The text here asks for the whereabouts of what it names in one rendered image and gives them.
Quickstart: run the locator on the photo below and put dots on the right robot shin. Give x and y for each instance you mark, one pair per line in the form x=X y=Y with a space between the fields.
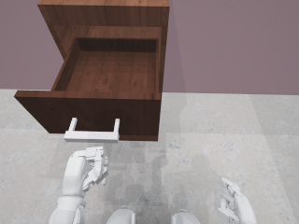
x=182 y=211

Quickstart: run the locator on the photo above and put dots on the right robot hand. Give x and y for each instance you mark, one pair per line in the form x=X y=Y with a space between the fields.
x=240 y=210

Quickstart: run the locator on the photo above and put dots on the robot left thigh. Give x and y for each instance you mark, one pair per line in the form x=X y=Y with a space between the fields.
x=122 y=216

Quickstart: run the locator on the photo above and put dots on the left robot hand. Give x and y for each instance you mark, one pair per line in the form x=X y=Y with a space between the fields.
x=91 y=162

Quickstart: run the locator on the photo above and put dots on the robot left forearm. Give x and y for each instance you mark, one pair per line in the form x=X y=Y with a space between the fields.
x=70 y=210

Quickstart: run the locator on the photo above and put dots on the drawer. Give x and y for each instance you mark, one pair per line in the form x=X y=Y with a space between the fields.
x=102 y=79

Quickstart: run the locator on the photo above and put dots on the cabinet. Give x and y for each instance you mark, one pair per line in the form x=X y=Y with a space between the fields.
x=67 y=19

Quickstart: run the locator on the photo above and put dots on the handle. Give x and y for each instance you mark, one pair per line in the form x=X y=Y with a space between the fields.
x=73 y=136

